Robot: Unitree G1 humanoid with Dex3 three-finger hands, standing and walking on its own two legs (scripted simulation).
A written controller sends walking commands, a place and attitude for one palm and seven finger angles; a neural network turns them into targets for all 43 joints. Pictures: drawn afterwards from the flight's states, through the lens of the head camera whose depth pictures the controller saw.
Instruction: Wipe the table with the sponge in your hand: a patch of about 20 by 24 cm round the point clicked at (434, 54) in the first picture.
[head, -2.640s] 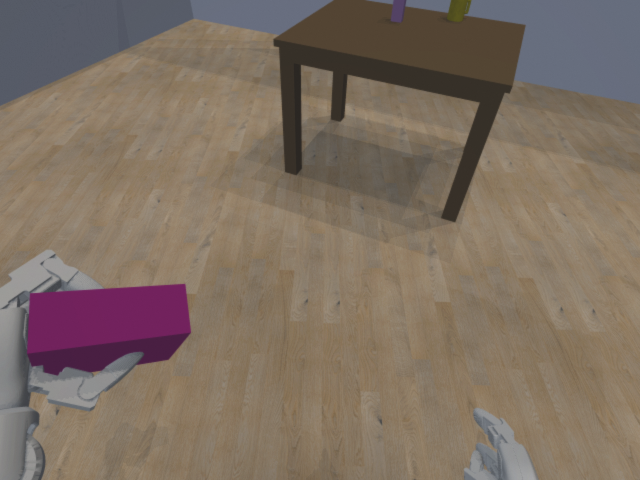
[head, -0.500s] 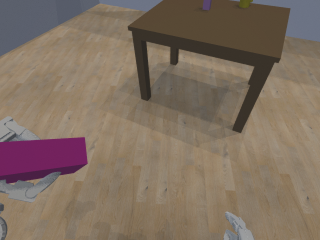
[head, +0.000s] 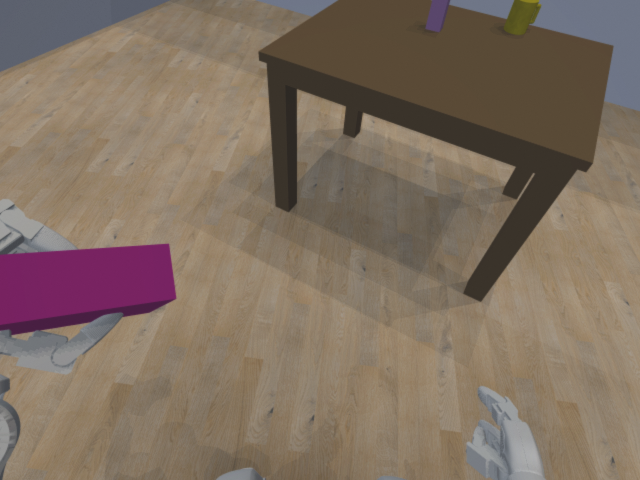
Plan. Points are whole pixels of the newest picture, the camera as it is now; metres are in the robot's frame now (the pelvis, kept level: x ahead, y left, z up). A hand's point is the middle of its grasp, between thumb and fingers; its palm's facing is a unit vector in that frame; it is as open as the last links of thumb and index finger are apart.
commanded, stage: walk to a spot facing it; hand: left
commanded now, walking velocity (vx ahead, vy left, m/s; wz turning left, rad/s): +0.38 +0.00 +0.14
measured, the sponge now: (111, 287) +0.25 +0.21 +0.17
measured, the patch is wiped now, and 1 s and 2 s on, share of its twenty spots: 0.00 0.00 0.00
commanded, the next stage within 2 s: turn to face it in 1.30 s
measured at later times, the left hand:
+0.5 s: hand (155, 208) +0.33 +0.19 +0.19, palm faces +0.47 -0.76 -0.46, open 9.1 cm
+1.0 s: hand (123, 136) +0.41 +0.24 +0.22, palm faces +0.63 -0.62 -0.48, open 9.1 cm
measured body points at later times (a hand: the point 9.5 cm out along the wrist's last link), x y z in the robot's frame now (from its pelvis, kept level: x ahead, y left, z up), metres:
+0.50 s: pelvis +0.14 -0.06 +0.02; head +0.18 -0.08 +0.47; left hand +0.30 +0.23 +0.21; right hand +0.33 -0.31 -0.08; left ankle +0.16 +0.08 -0.64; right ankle +0.13 -0.16 -0.72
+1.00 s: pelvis +0.28 -0.05 +0.02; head +0.31 -0.05 +0.47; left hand +0.37 +0.27 +0.24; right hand +0.50 -0.17 -0.09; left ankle +0.26 +0.08 -0.72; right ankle +0.36 -0.17 -0.69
